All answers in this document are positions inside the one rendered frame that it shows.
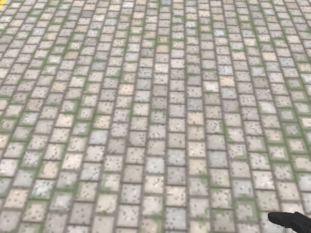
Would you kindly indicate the right robot hand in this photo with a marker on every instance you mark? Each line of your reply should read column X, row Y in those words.
column 296, row 221

